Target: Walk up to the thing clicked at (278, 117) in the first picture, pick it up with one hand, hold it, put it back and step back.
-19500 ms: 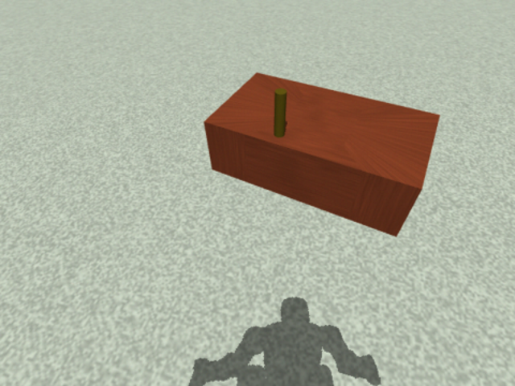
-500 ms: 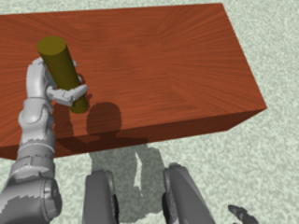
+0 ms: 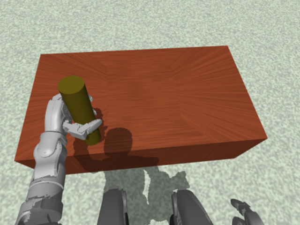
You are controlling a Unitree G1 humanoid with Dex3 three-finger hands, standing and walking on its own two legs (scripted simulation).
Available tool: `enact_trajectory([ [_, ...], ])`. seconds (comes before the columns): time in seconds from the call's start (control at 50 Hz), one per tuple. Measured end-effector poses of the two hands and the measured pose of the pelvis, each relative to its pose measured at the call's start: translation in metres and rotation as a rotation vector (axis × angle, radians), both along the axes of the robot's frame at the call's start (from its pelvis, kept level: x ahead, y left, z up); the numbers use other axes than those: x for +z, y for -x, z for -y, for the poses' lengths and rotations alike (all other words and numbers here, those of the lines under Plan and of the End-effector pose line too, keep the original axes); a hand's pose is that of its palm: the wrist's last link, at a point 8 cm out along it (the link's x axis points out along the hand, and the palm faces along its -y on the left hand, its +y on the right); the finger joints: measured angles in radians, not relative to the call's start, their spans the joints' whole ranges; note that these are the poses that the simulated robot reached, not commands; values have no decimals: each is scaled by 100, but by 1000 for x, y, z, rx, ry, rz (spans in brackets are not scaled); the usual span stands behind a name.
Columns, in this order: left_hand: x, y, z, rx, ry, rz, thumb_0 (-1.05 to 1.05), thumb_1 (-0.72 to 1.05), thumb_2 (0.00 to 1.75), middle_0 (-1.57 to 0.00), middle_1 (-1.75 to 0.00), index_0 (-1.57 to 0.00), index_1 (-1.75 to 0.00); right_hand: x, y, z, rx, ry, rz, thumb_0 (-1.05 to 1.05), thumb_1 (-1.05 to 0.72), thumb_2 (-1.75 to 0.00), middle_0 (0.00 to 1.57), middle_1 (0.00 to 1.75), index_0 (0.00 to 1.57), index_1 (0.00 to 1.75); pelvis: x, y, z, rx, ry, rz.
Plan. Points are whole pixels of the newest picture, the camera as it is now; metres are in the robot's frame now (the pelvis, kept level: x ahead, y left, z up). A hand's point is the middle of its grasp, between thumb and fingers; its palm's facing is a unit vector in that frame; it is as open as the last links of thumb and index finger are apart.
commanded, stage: lift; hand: left
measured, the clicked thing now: (83, 116) +0.40 +0.17 +0.03
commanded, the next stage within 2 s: hold in 0.88 s
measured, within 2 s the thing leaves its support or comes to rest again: neither
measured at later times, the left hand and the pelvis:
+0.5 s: hand (72, 113) +0.37 +0.17 +0.10, palm faces -0.07 -1.00 +0.00, open 8.5 cm; pelvis +0.02 +0.00 +0.07, yaw +2 degrees
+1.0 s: hand (70, 109) +0.36 +0.16 +0.14, palm faces -0.09 -1.00 +0.01, open 8.5 cm; pelvis +0.04 +0.00 +0.10, yaw +2 degrees
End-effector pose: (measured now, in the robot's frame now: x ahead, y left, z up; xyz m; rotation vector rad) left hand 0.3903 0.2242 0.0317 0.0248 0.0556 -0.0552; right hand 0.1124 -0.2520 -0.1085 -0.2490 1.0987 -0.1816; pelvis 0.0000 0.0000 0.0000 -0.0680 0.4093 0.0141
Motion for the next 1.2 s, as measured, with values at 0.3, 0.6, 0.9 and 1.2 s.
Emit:
enact_trajectory([
  [0.3, 52, 30, -4, -5, 17, -10, 3, -32, 107, -93, -123, -90, -119, 59, -34, -5, 33, 3, 119, 1, -91, -90, 20, 30, 20, 30, 49, -11, -1, 18, -17, 106],
  [0.6, 79, 39, 1, -23, 26, -8, 3, -32, 107, -93, -123, -90, -119, 83, -35, -7, 24, -10, 116, 1, -91, -89, 20, 30, 20, 30, 76, -24, 0, 18, -30, 172],
  [0.9, 100, 43, 7, -32, 31, -3, 3, -32, 107, -92, -124, -89, -120, 101, -40, -1, 9, -6, 128, 1, -91, -89, 20, 30, 20, 30, 94, -32, 4, 16, -42, 220],
  [1.2, 114, 45, 9, -35, 26, 4, 3, -31, 107, -92, -125, -88, -121, 113, -53, 1, 17, 1, 154, 1, -90, -89, 20, 30, 20, 30, 104, -40, 6, 16, -48, 253],
])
